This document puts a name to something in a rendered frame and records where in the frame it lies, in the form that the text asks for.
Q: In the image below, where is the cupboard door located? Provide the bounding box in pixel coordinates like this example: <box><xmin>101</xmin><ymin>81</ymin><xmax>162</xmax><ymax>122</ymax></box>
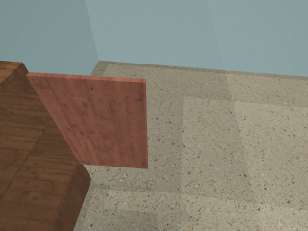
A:
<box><xmin>26</xmin><ymin>72</ymin><xmax>148</xmax><ymax>169</ymax></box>

